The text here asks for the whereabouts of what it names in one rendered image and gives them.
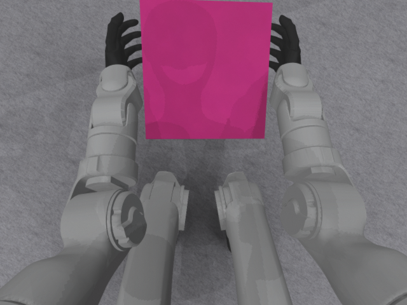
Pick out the right robot forearm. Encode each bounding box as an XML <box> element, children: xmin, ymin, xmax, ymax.
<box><xmin>270</xmin><ymin>63</ymin><xmax>366</xmax><ymax>209</ymax></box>

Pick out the right robot hand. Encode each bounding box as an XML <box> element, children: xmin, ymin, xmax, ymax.
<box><xmin>269</xmin><ymin>15</ymin><xmax>301</xmax><ymax>72</ymax></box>

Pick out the left robot hand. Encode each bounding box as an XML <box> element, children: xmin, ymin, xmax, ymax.
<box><xmin>105</xmin><ymin>12</ymin><xmax>142</xmax><ymax>70</ymax></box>

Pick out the left robot forearm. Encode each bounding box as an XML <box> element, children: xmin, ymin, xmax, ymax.
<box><xmin>60</xmin><ymin>64</ymin><xmax>143</xmax><ymax>237</ymax></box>

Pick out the robot right shin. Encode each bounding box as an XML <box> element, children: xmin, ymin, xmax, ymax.
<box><xmin>222</xmin><ymin>172</ymin><xmax>265</xmax><ymax>237</ymax></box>

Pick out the carton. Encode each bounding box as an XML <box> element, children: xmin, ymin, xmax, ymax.
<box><xmin>140</xmin><ymin>0</ymin><xmax>273</xmax><ymax>139</ymax></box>

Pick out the robot shin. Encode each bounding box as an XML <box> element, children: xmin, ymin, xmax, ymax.
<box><xmin>222</xmin><ymin>172</ymin><xmax>265</xmax><ymax>237</ymax></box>
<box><xmin>140</xmin><ymin>171</ymin><xmax>181</xmax><ymax>203</ymax></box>

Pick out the robot left shin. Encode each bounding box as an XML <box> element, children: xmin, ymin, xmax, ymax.
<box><xmin>140</xmin><ymin>171</ymin><xmax>181</xmax><ymax>203</ymax></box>

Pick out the robot right upper arm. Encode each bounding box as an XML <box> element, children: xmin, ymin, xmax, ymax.
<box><xmin>280</xmin><ymin>180</ymin><xmax>407</xmax><ymax>305</ymax></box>

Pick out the robot left upper arm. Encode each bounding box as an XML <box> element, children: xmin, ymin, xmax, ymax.
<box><xmin>0</xmin><ymin>189</ymin><xmax>147</xmax><ymax>305</ymax></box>

